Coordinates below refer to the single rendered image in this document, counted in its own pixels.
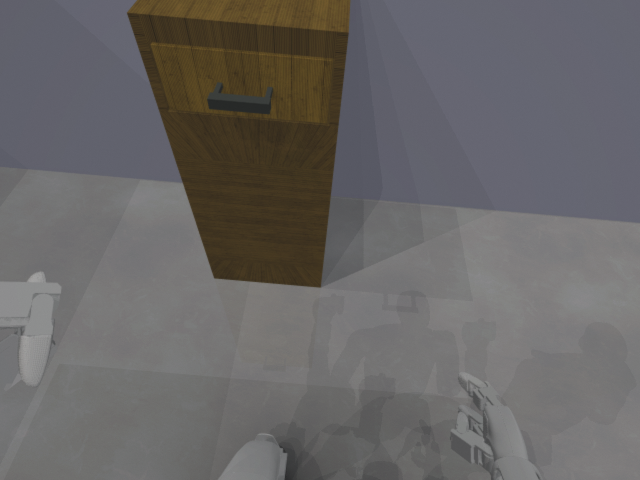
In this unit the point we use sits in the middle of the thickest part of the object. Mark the right robot forearm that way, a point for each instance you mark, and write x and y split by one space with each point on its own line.
514 468

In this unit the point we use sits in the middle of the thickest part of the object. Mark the cabinet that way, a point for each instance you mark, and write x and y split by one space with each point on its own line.
259 188

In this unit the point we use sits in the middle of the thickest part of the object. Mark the left robot shin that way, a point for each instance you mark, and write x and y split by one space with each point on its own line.
266 437

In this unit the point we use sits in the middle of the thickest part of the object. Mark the robot right hand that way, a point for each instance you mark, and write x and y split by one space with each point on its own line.
483 440

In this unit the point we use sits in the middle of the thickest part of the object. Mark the robot left hand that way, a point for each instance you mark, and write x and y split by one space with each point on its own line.
27 307

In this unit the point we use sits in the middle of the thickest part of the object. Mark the drawer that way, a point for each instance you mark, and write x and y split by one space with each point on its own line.
301 84

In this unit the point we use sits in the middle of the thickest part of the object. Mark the left robot thigh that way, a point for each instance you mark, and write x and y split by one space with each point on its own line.
257 460

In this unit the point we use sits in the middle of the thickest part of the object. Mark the handle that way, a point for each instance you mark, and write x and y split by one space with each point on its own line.
239 103

